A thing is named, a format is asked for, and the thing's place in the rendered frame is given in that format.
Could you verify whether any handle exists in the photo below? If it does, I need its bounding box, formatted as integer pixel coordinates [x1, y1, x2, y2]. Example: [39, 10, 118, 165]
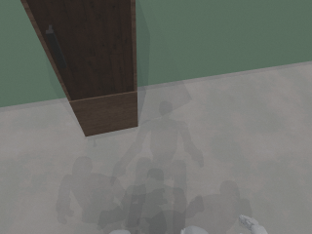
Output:
[45, 24, 67, 68]

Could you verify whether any right robot hand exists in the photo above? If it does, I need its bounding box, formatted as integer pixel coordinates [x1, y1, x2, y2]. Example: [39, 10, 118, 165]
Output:
[239, 214, 268, 234]

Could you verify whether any cupboard door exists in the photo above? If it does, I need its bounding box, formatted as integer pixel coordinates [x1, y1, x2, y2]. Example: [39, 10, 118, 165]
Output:
[26, 0, 135, 100]

